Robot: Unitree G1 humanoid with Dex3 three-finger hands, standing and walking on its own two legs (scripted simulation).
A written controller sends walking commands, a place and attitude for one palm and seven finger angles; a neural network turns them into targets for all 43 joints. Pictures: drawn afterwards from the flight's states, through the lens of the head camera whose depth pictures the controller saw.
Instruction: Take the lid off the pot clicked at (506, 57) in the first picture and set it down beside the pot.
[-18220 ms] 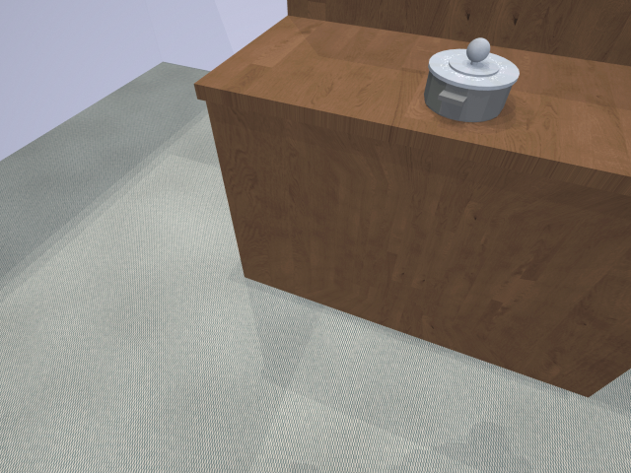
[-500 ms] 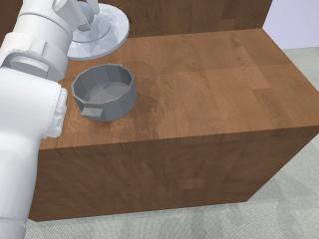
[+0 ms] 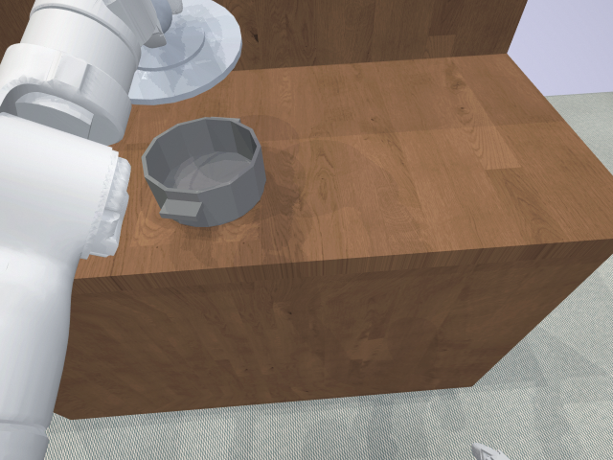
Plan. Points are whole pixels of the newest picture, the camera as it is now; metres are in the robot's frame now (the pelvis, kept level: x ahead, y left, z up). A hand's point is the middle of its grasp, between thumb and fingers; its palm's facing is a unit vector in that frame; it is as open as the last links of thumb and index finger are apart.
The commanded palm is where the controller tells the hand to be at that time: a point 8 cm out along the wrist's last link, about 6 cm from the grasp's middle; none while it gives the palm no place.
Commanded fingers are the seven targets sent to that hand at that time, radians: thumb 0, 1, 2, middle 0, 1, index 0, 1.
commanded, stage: move the lid sideways beside the pot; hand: left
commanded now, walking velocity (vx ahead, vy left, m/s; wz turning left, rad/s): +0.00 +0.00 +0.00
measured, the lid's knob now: (149, 12) +0.53 +0.13 +0.32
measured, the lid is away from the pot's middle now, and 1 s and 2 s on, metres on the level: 0.01 0.13 0.24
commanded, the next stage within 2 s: lower the lid onto the table in 2.00 s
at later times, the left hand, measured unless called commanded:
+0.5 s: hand (80, 18) +0.50 +0.19 +0.32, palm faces -0.15 -0.11 -0.98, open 7.5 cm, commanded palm +0.50 +0.20 +0.39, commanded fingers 0.00 0.74 0.84 -0.92 -1.10 -0.82 -1.08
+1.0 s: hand (27, 26) +0.49 +0.25 +0.32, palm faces -0.14 -0.11 -0.98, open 7.5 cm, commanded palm +0.49 +0.25 +0.39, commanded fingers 0.00 0.74 0.84 -0.92 -1.10 -0.82 -1.08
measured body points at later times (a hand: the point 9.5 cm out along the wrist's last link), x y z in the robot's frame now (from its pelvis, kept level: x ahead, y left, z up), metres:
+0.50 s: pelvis +0.01 +0.00 +0.00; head +0.04 -0.02 +0.45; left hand +0.50 +0.20 +0.38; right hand +0.07 -0.26 -0.13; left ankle -0.02 +0.09 -0.74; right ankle +0.00 -0.13 -0.74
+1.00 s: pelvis +0.01 +0.01 +0.00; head +0.05 -0.01 +0.45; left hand +0.50 +0.25 +0.38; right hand +0.07 -0.26 -0.13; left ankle -0.02 +0.09 -0.74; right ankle +0.00 -0.13 -0.74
